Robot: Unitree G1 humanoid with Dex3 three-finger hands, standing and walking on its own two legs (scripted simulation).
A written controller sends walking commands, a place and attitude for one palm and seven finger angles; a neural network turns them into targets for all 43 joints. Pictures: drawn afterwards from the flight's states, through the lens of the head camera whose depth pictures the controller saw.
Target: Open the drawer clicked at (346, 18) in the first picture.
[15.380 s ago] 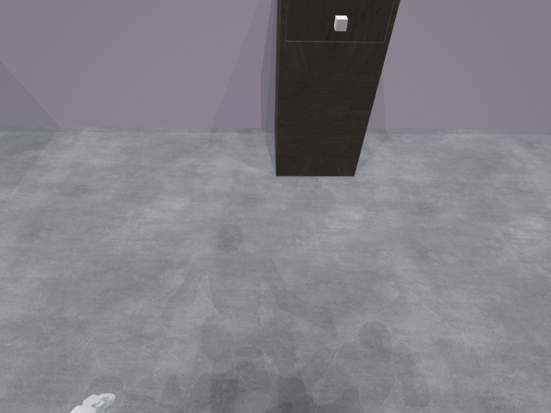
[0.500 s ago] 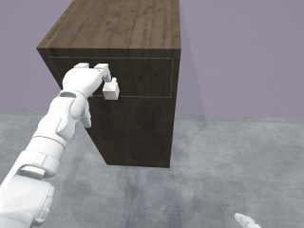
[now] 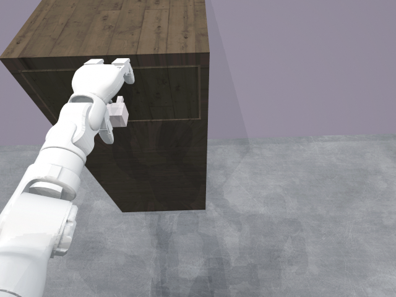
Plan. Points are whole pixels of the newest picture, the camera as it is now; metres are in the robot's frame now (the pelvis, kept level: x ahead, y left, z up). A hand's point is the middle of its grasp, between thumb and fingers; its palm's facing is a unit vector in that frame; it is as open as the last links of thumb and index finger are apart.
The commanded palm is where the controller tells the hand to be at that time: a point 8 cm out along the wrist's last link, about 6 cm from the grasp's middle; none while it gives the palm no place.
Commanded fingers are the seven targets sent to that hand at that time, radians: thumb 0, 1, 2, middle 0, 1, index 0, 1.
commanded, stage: move the hooked fingers above the handle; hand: left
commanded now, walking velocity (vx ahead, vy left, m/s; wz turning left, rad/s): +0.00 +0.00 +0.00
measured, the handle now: (118, 109) +0.53 +0.19 +0.05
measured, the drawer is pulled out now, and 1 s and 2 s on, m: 0.00 0.00 0.00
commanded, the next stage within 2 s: none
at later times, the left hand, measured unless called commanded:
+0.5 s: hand (103, 107) +0.47 +0.19 +0.11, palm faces -0.07 -0.01 -1.00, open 13.8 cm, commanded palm +0.47 +0.21 +0.17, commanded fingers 0.00 -0.50 0.30 -0.30 -1.20 -0.30 -1.20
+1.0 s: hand (95, 101) +0.48 +0.21 +0.11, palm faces -0.05 +0.01 -1.00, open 13.7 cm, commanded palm +0.47 +0.23 +0.17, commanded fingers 0.00 -0.50 0.30 -0.30 -1.20 -0.30 -1.20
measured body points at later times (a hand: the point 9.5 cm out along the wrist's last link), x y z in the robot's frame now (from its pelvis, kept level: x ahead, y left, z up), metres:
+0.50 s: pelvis -0.02 -0.01 +0.00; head +0.05 -0.02 +0.45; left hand +0.47 +0.19 +0.16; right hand +0.03 -0.29 -0.13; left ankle -0.04 +0.10 -0.73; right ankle -0.02 -0.10 -0.73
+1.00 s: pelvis -0.02 +0.00 +0.00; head +0.04 -0.02 +0.44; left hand +0.48 +0.21 +0.17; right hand +0.01 -0.27 -0.13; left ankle -0.04 +0.10 -0.73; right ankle -0.02 -0.10 -0.73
